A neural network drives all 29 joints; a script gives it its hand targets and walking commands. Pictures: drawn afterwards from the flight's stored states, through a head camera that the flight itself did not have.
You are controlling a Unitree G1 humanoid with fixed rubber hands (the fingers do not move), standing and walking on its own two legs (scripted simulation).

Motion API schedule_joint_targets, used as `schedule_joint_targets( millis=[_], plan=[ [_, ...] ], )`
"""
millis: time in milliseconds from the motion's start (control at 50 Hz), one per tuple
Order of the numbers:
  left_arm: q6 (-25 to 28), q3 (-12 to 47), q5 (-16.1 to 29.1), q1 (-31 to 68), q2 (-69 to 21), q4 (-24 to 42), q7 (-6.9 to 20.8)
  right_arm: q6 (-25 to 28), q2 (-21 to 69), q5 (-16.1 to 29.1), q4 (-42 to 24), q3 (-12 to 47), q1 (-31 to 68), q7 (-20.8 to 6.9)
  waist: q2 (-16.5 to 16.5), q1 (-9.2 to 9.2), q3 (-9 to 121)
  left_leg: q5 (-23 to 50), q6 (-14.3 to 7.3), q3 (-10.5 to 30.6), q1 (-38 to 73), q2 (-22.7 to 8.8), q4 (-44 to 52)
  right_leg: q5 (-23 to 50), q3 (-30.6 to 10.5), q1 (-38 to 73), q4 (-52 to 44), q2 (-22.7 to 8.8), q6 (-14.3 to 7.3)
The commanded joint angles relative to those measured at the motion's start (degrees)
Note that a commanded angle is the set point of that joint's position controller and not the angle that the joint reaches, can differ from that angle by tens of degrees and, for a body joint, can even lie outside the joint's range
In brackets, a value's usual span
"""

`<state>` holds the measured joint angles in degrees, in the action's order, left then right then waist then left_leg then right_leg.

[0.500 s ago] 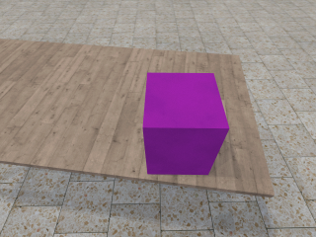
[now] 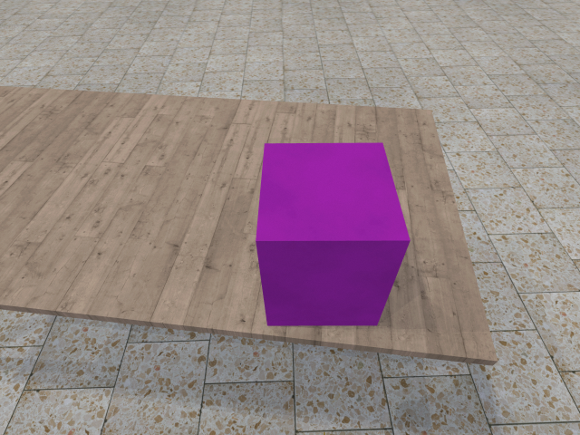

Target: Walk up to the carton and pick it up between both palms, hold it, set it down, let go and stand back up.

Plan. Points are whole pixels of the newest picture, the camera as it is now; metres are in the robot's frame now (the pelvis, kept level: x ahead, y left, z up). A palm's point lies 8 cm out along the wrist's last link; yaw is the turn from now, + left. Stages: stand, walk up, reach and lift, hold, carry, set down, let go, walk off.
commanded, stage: stand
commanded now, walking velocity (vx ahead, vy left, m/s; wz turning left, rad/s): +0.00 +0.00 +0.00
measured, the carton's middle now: (322, 237) +0.44 -0.04 -0.01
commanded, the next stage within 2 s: walk up in 0.54 s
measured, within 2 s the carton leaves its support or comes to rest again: neither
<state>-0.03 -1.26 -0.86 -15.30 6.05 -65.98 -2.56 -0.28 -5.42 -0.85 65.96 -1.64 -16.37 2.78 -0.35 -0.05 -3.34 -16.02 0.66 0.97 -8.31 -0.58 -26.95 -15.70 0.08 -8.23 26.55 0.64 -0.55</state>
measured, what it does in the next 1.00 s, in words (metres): lifts its right foot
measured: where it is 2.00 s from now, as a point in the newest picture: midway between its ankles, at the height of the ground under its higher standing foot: outside the picture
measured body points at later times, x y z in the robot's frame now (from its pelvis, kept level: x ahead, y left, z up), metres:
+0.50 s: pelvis -0.01 +0.00 +0.00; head +0.00 +0.00 +0.45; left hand -0.03 +0.20 -0.17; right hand -0.04 -0.19 -0.17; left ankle -0.01 +0.13 -0.74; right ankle -0.01 -0.11 -0.74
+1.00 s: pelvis -0.07 -0.05 -0.02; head -0.02 -0.07 +0.42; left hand +0.00 +0.21 -0.16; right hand -0.04 -0.29 -0.19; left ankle -0.02 +0.12 -0.73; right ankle -0.07 -0.15 -0.74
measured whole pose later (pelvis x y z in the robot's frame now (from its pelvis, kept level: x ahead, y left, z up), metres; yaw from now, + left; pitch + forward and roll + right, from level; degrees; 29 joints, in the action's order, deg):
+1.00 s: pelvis -0.07 -0.05 -0.02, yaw +0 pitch -1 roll +0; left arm -1.4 -4.3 -0.6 -8.7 9.3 -57.1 -3.2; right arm -3.2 -11.9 -1.9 59.9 -5.0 -10.7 4.4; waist -3.6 -0.4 -7.7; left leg -21.3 2.7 3.6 -23.8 -3.2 -42.6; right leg -20.3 2.5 -17.5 39.3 -0.5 -0.1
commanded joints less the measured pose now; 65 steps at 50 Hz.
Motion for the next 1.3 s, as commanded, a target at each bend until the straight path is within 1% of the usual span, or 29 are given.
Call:
schedule_joint_targets(
  millis=[0, 700, 720, 740, 760, 780, 800, 820, 840, 900, 920, 940, 960, 980, 1000, 1020, 1040, 1060, 1080, 1100, 1120, 1140, 1160, 1180, 1200, 1220, 1240, 1260, 1280],
  plan=[
    [0.5, -0.6, 0.0, -3.9, 4.5, 0.6, -0.3, 0.5, -4.6, 0.0, -0.4, -0.4, -4.0, 0.2, 0.6, 0.11, -2.4, 9.7, -2.0, 3.0, -2.3, -3.3, 5.3, 9.8, -4.1, -2.1, -5.5, -4.5, -1.7],
    [0.4, 0.1, 0.1, -6.8, 3.0, -0.4, -0.2, 0.7, -3.4, 0.0, 0.7, 0.6, -6.2, 0.1, 0.1, 0.15, -3.2, 6.4, -2.1, 3.2, -4.2, -3.5, 6.4, 6.1, -4.5, -4.0, -6.1, -4.4, -1.4],
    [-1.8, -4.2, 0.6, -2.5, 15.6, 0.9, -0.7, 1.0, -13.3, -1.4, -4.4, -2.6, -5.0, 1.5, 7.3, -4.76, -9.6, 35.2, -4.1, 10.5, -2.1, -15.1, 0.2, 15.0, 1.2, -15.7, 9.1, -2.7, 1.7],
    [-2.8, -4.1, 0.3, -1.4, 11.8, 3.3, -0.5, 0.9, -17.9, -1.6, -3.1, -3.8, -12.0, 2.2, -5.3, -6.48, -0.7, 60.7, -11.8, 20.5, 4.0, -25.6, 1.2, -5.7, 4.5, -21.1, 23.9, 1.3, 3.4],
    [-3.6, -4.1, -0.8, -0.6, 9.0, 4.7, -0.1, 0.9, -16.3, -1.6, -2.3, -3.6, -15.4, 2.8, -8.7, -6.78, 4.1, 71.9, -16.8, 23.2, 3.4, -30.4, 1.9, -21.0, 1.0, -22.0, 40.0, 0.7, 3.8],
    [-4.0, -3.8, -1.4, 1.6, 6.5, 6.3, 0.3, 0.7, -15.6, -1.5, -2.3, -4.1, -15.6, 3.2, -6.7, -6.1, 5.5, 65.5, -17.2, 18.9, 0.0, -28.4, 2.1, -19.1, -3.3, -21.0, 47.9, -0.1, 3.6],
    [-2.8, -2.2, 0.6, 1.0, 0.7, 8.2, 0.4, 0.1, -12.9, -0.4, -5.0, -3.5, -2.4, 3.4, -16.1, 0.81, 4.4, 49.6, -13.3, 7.1, -12.0, -17.6, 1.5, -16.9, -5.4, -11.8, 45.5, -3.0, 2.2],
    [-2.3, -2.7, 0.8, -0.6, 3.7, 8.4, 0.6, -0.4, -11.0, -1.0, -7.8, -3.2, 4.9, 3.3, -16.9, 2.94, 3.4, 37.7, -8.7, 4.3, -14.7, -13.4, 3.5, -14.7, -3.9, -10.3, 37.6, -2.8, 1.9],
    [-2.2, -3.1, 0.1, -1.3, 3.9, 7.5, 0.2, -0.9, -9.6, -1.4, -9.0, -3.2, 8.0, 2.7, -19.9, 3.35, 1.0, 34.7, -7.2, 3.9, -16.5, -10.5, 4.7, -12.8, -2.5, -9.1, 32.9, -2.5, 1.2],
    [-2.8, -3.5, 0.3, -4.7, 4.2, 7.2, -0.5, -1.5, -11.5, -1.9, -8.8, -3.9, 5.0, 2.3, -8.2, 2.94, 2.7, 35.6, -7.1, 7.0, -8.6, -11.1, -2.0, -7.0, 3.0, -7.9, 14.2, -1.2, 2.1],
    [-2.3, -3.3, 0.6, -7.3, 2.6, 6.9, -0.7, -1.6, -13.2, -1.5, -8.9, -4.6, 5.7, 2.1, -6.6, 3.88, 5.4, 36.4, -6.1, 6.0, -6.4, -9.5, -6.8, 2.2, 4.3, -5.0, 3.2, -1.1, 1.9],
    [-1.7, -3.4, 0.9, -8.0, 5.4, 6.7, -1.0, -1.8, -12.7, -1.3, -8.4, -4.4, 3.8, 1.7, -4.7, 4.1, 6.0, 29.3, -4.7, 6.4, -7.9, -6.6, -10.8, 10.5, 2.3, -1.4, -5.1, -2.2, 2.4],
    [-1.3, -4.2, 0.4, -6.9, 10.3, 7.5, -1.0, -2.2, -9.7, -0.8, -8.8, -3.9, 0.6, 1.5, 9.0, 1.64, 5.9, 3.9, -2.0, 1.2, -16.7, -1.0, -18.4, 27.9, -6.2, 2.8, -5.4, -11.0, 0.6],
    [-1.2, -5.2, -0.3, -4.3, 15.5, 9.9, -1.1, -3.1, -7.0, -0.5, -9.7, -3.6, -1.4, 1.7, 16.6, 0.6, 6.6, -24.5, 1.0, -1.0, -20.5, 4.3, -33.8, 46.9, -18.2, -0.8, -3.4, -25.0, -5.5],
    [-1.2, -6.1, -0.3, -3.2, 20.4, 10.6, -1.1, -4.0, -4.7, -0.9, -10.6, -3.5, -2.7, 2.4, 26.6, 2.27, 8.7, -26.9, 0.9, 3.5, -18.2, 4.4, -42.7, 40.3, -25.9, -9.3, -9.0, -28.7, -12.9],
    [-1.2, -5.2, -0.9, -0.3, 16.8, 10.7, -1.1, -4.1, -7.5, -0.8, -10.8, -4.4, 2.0, 2.1, 20.0, 1.98, 3.6, -22.2, 0.3, 7.7, -17.7, 2.6, -45.7, 32.9, -21.5, -13.6, -10.0, -24.2, -11.4],
    [-1.4, -4.1, -1.0, 4.1, 13.7, 12.0, -1.3, -4.2, -8.8, 0.2, -9.9, -4.7, 1.5, 1.1, 11.2, -0.76, 1.3, -18.0, -0.2, 7.7, -19.5, 3.8, -49.1, 31.7, -13.7, -13.2, -7.4, -19.2, -9.7],
    [-1.1, -2.6, -0.9, 4.4, 9.5, 11.1, -0.4, -3.7, -6.7, -0.1, -7.4, -3.3, -4.9, -0.3, 12.6, -3.08, 6.6, -11.3, -1.7, 6.0, -18.3, 2.8, -43.1, 1.5, -9.8, -8.5, -11.1, -12.9, -6.5],
    [-0.9, -2.0, -0.7, 7.0, 7.5, 11.8, -0.1, -3.5, -7.6, -0.7, -6.2, -3.5, -5.0, -1.1, 12.1, -2.9, 5.2, -7.4, -1.3, 4.4, -18.5, 3.0, -40.2, -5.4, -10.3, -7.5, -13.4, -10.5, -5.3],
    [-0.5, -1.4, -0.3, 7.0, 6.5, 12.3, 0.2, -3.2, -7.0, -0.7, -7.2, -2.9, -4.0, -1.4, 12.6, -2.51, 4.5, -6.0, -0.4, 1.9, -15.5, 1.7, -35.9, -7.0, -10.2, -8.5, -14.0, -9.7, -5.4],
    [-0.2, -1.3, 0.0, 6.1, 6.5, 11.4, 0.4, -2.8, -7.4, -0.9, -7.2, -2.5, -1.6, -1.3, 10.8, -1.61, 2.8, -7.4, 0.5, 0.6, -14.5, 1.5, -28.0, -3.1, -10.4, -6.5, -13.4, -10.1, -6.5],
    [0.1, -1.3, -0.3, 4.3, 6.8, 10.2, 0.2, -2.5, -7.8, -0.7, -7.5, -2.1, -0.3, -1.0, 6.6, -1.06, 2.6, -9.7, 1.0, 0.2, -14.2, 0.8, -23.0, 2.0, -10.1, -4.8, -12.1, -11.7, -8.3],
    [0.5, -1.3, -0.7, 2.3, 7.5, 9.0, 0.0, -2.4, -6.8, -0.3, -7.8, -1.6, 1.8, -0.8, 5.7, -0.52, 0.6, -10.9, 0.6, -0.2, -15.1, 0.8, -18.3, 7.3, -9.2, -1.7, -11.2, -11.6, -8.0],
    [0.5, -1.2, -0.9, -0.9, 8.1, 7.6, -0.1, -2.3, -6.0, -0.4, -8.1, -1.0, 2.6, -0.4, 5.3, 1.19, 2.4, -13.8, 0.9, -1.1, -13.0, 1.3, -11.9, 8.5, -12.3, 2.1, -10.1, -13.2, -9.0],
    [0.3, -1.7, -1.1, -2.8, 9.5, 6.8, -0.1, -2.0, -5.1, 0.1, -8.1, -0.7, 2.2, -0.1, 9.0, 1.45, 4.3, -13.8, 0.7, -0.7, -9.6, 1.0, -5.2, 8.9, -13.7, 2.1, -9.2, -13.4, -9.4],
    [0.1, -1.6, -1.2, -2.6, 9.8, 6.3, 0.1, -1.6, -5.4, 0.6, -6.7, -0.7, 0.6, 0.1, 9.0, 0.15, 2.9, -9.3, -0.1, -0.6, -5.5, 1.1, 1.1, 7.7, -13.3, -0.3, -8.4, -13.1, -8.6],
    [-0.2, -1.6, -0.6, -2.7, 9.4, 5.7, 0.3, -1.3, -5.1, 0.5, -5.3, -0.5, -2.7, 0.1, 5.4, -0.54, 2.3, -1.3, -0.8, -0.9, -2.7, 1.2, 7.0, 7.3, -12.5, -1.4, -8.9, -12.6, -6.9],
    [-0.5, -1.6, -0.4, -2.0, 9.1, 5.5, 0.3, -1.0, -4.8, 0.2, -3.9, -0.2, -6.2, -0.1, 4.5, -1.78, 1.3, 5.1, -1.6, 0.2, 2.7, -0.7, 9.7, 4.5, -12.1, -5.9, -9.3, -12.5, -5.2],
    [-0.6, -1.2, 0.0, -3.2, 8.5, 5.4, 0.4, -0.7, -6.2, -0.2, -3.6, -0.2, -8.6, 0.1, 2.0, -1.7, 1.9, 4.3, -2.2, 4.9, 9.1, -4.6, 11.6, -2.8, -11.1, -11.8, -9.7, -11.4, -3.5]
  ],
)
